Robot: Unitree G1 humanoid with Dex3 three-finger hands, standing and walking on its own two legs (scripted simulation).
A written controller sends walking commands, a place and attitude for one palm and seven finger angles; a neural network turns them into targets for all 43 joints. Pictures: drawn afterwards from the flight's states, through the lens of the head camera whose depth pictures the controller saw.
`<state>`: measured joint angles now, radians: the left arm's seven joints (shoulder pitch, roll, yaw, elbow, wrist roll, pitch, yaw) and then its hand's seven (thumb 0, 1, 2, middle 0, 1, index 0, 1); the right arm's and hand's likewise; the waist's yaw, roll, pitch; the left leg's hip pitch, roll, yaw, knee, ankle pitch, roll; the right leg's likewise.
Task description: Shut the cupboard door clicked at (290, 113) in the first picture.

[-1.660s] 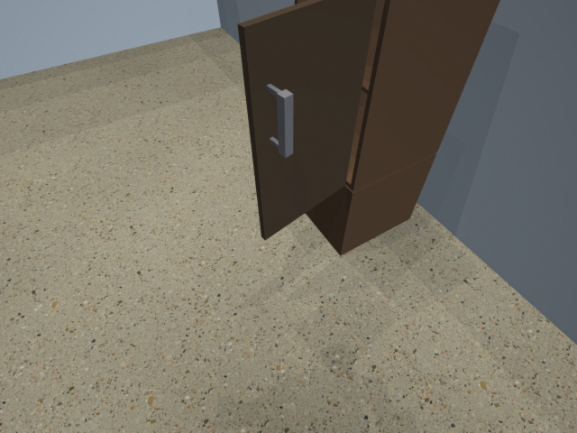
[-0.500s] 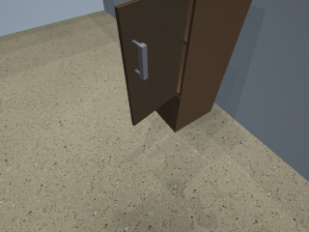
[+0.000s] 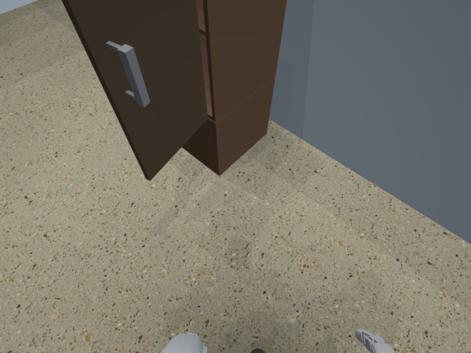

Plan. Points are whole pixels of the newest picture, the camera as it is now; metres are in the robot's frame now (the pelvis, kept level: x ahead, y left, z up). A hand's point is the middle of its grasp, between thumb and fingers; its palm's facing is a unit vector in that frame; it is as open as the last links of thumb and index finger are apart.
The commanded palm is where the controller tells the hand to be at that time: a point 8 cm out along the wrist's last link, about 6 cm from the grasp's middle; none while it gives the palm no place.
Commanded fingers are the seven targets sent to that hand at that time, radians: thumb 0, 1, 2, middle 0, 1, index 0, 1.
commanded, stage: walk around to get in front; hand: left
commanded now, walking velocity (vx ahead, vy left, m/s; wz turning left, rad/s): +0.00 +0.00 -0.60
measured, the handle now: (128, 75) +0.63 +0.31 +0.05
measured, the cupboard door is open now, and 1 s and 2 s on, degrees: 100 100 100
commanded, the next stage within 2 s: none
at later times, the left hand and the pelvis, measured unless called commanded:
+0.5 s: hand (152, 327) +0.16 +0.18 -0.17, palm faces -0.29 -0.91 -0.29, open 7.4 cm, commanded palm none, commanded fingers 0.00 0.90 0.90 -0.20 -0.30 -0.20 -0.30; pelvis -0.01 +0.00 -0.02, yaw -18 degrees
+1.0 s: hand (206, 308) +0.20 +0.08 -0.17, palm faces -0.57 -0.77 -0.28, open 7.4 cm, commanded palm none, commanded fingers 0.00 0.90 0.90 -0.20 -0.30 -0.20 -0.30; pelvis -0.01 -0.02 -0.02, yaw -36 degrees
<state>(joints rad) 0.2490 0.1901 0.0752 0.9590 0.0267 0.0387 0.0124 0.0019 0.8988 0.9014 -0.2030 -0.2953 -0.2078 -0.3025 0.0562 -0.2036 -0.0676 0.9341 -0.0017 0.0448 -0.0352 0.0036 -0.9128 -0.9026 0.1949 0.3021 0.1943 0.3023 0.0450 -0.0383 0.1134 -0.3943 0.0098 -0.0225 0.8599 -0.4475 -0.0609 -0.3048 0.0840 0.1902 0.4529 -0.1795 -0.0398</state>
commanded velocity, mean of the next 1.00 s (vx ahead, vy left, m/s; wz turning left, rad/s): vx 0.00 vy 0.00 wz -0.60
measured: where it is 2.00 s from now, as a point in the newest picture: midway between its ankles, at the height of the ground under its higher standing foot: outside the picture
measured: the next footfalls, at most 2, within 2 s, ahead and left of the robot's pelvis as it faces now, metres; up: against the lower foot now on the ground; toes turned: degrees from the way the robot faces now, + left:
left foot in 0.10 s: +0.02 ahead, +0.16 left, +0.00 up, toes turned -5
right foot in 0.38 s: +0.02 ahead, -0.14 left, +0.00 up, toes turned -16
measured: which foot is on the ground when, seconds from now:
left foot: up 0.00-0.08, down 0.10-0.38, up 0.40-0.60, down 0.62-0.90, up 0.92-1.00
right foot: down 0.00-0.08, up 0.10-0.36, down 0.38-0.62, up 0.64-0.88, down 0.90-1.00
